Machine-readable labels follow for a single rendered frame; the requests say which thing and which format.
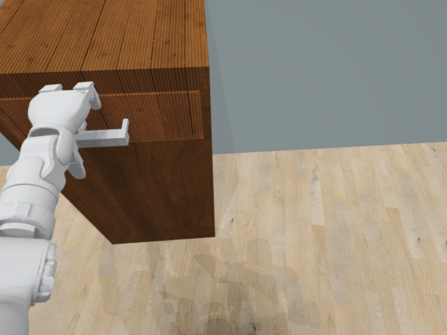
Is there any cabinet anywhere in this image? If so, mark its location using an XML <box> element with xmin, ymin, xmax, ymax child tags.
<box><xmin>0</xmin><ymin>0</ymin><xmax>215</xmax><ymax>244</ymax></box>

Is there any left robot forearm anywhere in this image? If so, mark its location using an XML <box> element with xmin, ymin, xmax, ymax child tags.
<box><xmin>0</xmin><ymin>123</ymin><xmax>75</xmax><ymax>240</ymax></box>

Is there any drawer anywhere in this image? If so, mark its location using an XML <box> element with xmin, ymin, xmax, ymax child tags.
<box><xmin>0</xmin><ymin>90</ymin><xmax>202</xmax><ymax>143</ymax></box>

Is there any robot left hand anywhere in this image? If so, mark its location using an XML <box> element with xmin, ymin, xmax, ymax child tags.
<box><xmin>28</xmin><ymin>82</ymin><xmax>101</xmax><ymax>179</ymax></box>

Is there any handle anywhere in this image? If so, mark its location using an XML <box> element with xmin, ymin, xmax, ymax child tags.
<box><xmin>74</xmin><ymin>119</ymin><xmax>129</xmax><ymax>148</ymax></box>

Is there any left robot upper arm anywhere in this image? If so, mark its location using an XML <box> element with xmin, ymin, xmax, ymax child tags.
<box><xmin>0</xmin><ymin>237</ymin><xmax>57</xmax><ymax>335</ymax></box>

